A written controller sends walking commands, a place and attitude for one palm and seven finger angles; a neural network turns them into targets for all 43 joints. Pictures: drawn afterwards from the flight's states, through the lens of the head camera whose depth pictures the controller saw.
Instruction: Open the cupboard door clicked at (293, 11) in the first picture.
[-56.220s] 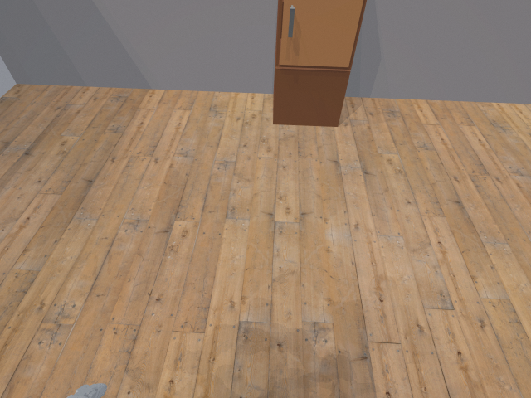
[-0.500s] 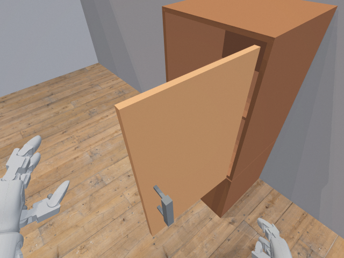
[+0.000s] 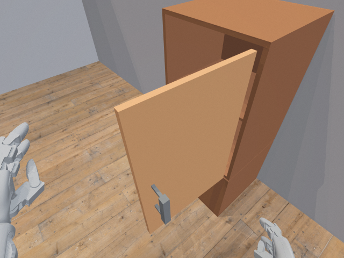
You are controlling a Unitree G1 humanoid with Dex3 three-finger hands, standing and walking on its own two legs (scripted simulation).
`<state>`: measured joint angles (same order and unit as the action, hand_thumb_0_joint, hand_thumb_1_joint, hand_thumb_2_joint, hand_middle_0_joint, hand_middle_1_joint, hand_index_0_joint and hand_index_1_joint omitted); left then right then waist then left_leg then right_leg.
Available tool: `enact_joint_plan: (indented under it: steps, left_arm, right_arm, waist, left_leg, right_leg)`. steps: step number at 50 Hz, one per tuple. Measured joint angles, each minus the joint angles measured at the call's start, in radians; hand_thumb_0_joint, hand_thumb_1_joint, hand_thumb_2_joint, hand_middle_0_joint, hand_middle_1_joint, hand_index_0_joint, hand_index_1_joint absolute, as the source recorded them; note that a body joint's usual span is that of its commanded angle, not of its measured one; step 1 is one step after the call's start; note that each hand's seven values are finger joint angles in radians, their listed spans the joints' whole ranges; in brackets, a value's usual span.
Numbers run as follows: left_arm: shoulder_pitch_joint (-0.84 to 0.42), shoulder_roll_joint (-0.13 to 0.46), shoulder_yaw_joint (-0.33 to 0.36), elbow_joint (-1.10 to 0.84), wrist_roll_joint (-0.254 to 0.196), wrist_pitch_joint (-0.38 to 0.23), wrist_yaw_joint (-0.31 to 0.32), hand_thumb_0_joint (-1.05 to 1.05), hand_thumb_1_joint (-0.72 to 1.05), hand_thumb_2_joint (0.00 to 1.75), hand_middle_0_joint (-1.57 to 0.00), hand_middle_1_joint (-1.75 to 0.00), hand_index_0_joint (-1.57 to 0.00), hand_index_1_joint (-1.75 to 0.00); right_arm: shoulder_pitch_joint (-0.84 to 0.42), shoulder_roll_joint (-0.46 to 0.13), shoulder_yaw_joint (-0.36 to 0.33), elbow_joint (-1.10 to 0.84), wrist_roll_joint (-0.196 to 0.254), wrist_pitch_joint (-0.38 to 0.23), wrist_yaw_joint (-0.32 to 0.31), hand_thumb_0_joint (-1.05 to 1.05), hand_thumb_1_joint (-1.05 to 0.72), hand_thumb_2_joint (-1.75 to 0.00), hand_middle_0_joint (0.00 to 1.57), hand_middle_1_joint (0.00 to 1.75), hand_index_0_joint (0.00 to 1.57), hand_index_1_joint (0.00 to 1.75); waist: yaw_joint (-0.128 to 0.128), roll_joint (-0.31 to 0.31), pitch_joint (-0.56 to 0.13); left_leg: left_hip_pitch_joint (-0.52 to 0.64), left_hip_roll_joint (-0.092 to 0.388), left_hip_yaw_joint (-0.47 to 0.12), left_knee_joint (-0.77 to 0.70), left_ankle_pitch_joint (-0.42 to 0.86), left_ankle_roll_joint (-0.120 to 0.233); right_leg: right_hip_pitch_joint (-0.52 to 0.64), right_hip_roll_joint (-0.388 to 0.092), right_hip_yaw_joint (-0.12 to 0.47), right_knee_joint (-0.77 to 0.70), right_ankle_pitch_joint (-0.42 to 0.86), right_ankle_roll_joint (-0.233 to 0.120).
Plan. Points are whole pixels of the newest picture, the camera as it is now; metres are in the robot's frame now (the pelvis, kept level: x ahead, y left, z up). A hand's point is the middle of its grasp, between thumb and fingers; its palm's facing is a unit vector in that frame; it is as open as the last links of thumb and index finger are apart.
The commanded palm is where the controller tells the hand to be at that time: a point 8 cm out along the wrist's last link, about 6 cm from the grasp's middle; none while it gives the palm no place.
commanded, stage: step back with the hand held close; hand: left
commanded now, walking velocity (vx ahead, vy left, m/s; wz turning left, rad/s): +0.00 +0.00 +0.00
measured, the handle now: (160, 204) +0.30 +0.08 -0.11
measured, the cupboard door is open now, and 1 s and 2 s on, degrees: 87 87 87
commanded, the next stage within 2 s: stop stepping back and stand still in 1.20 s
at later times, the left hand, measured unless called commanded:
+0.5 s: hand (30, 192) +0.17 +0.27 +0.16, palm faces +0.33 -0.78 -0.53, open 7.4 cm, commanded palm +0.11 +0.31 +0.18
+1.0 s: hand out of the picture +0.05 +0.30 +0.17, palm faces +0.49 -0.70 -0.52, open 7.4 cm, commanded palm -0.02 +0.33 +0.18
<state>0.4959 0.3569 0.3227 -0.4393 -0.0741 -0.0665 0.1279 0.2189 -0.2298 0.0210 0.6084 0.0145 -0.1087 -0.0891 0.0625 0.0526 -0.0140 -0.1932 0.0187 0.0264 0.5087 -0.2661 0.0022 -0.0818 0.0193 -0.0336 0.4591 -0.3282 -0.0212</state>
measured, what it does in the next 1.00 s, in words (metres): walks backwards: right foot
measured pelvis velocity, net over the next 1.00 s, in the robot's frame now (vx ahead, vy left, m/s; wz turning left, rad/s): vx -0.13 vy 0.02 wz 0.09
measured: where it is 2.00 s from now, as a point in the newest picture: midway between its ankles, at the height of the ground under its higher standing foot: outside the picture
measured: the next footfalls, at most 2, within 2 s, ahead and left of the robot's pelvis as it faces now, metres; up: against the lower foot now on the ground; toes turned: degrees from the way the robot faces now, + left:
right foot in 0.90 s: -0.08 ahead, -0.09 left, +0.00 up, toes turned +9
left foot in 1.16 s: -0.06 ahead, +0.12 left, +0.00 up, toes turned +5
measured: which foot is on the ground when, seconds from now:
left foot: down 0.00-1.00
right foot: down 0.00-0.82, up 0.84-0.88, down 0.90-1.00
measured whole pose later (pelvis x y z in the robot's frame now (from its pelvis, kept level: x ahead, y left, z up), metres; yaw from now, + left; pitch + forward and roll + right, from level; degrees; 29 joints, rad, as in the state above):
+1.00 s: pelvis -0.13 +0.02 -0.01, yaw +5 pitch +1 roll -3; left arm 0.56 0.43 0.47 -0.54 -0.04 -0.23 0.15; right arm 0.20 -0.21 -0.01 0.59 -0.01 -0.08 -0.07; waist 0.00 0.05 0.05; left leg -0.51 0.02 0.02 0.56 -0.13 0.04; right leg -0.28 0.09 0.02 0.58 -0.32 -0.03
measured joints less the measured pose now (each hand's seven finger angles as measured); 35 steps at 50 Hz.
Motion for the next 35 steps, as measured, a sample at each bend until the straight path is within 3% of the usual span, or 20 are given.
enact_joint_plan:
  steps: [7, 15, 24, 35]
  left_arm:
    - [-0.026, -0.007, 0.017, 0.046, -0.005, -0.014, -0.009, 0.02, 0.89, 0.9, -0.21, -0.3, -0.21, -0.3]
    - [-0.007, 0.013, 0.052, 0.044, 0.014, -0.065, -0.012, 0.02, 0.89, 0.9, -0.21, -0.3, -0.21, -0.3]
    - [0.08, 0.084, 0.08, -0.048, 0.007, -0.08, -0.006, 0.02, 0.89, 0.9, -0.21, -0.3, -0.22, -0.3]
    - [0.076, 0.057, 0.074, -0.033, 0.026, -0.1, 0.02, 0.02, 0.89, 0.9, -0.21, -0.3, -0.22, -0.3]
  right_arm:
    - [-0.016, 0.004, -0.001, 0.003, 0.0, 0.011, 0.005, 0.01, -0.91, -0.9, 0.2, 0.3, 0.2, 0.3]
    - [-0.046, -0.009, -0.01, -0.021, -0.009, 0.071, 0.008, 0.01, -0.91, -0.9, 0.2, 0.3, 0.2, 0.3]
    - [-0.053, -0.008, -0.035, -0.056, 0.0, 0.125, 0.002, 0.01, -0.91, -0.9, 0.2, 0.3, 0.2, 0.3]
    - [-0.025, -0.008, -0.027, -0.055, -0.001, 0.102, -0.002, 0.01, -0.91, -0.9, 0.2, 0.3, 0.2, 0.3]
  waist:
    - [-0.004, 0.015, 0.009]
    - [-0.044, 0.005, 0.035]
    - [-0.067, -0.011, 0.052]
    - [-0.069, -0.006, 0.045]
  left_leg:
    - [0.008, 0.002, 0.002, -0.021, 0.017, 0.0]
    - [-0.048, 0.006, 0.008, -0.034, 0.046, 0.005]
    - [-0.098, 0.001, 0.028, -0.036, 0.081, 0.017]
    - [-0.171, 0.007, 0.007, 0.002, 0.121, 0.035]
  right_leg:
    - [0.006, 0.002, 0.002, -0.018, 0.016, 0.0]
    - [-0.05, 0.005, 0.008, -0.037, 0.053, 0.006]
    - [-0.12, -0.002, 0.026, -0.01, 0.078, 0.019]
    - [-0.168, 0.004, 0.004, -0.008, 0.133, 0.03]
